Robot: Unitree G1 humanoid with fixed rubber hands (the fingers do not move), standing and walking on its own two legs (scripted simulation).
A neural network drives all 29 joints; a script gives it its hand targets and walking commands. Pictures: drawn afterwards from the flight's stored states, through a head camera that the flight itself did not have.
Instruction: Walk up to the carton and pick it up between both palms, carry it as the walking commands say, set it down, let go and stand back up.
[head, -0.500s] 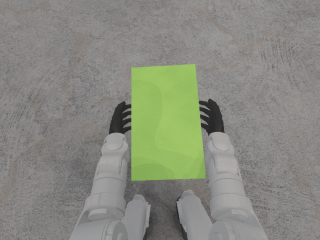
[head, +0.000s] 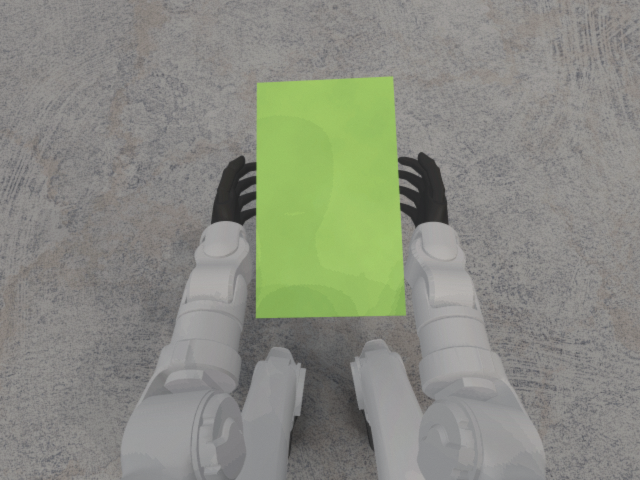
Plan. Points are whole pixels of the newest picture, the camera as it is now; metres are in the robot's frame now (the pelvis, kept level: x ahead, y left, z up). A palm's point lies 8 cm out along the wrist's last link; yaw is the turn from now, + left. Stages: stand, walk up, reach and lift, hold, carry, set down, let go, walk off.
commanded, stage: set down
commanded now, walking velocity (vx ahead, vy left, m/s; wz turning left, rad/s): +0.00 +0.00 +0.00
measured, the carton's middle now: (329, 218) +0.45 -0.01 -0.15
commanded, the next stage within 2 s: none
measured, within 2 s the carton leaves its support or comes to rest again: neither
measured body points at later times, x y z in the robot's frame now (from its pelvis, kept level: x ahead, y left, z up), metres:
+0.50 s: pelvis -0.02 +0.01 -0.07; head +0.25 +0.00 +0.29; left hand +0.47 +0.11 -0.17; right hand +0.46 -0.14 -0.16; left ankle +0.07 +0.12 -0.57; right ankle +0.09 -0.12 -0.57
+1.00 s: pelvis -0.02 +0.01 -0.14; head +0.29 +0.00 +0.18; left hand +0.50 +0.11 -0.26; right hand +0.49 -0.14 -0.25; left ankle +0.07 +0.12 -0.57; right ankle +0.09 -0.12 -0.57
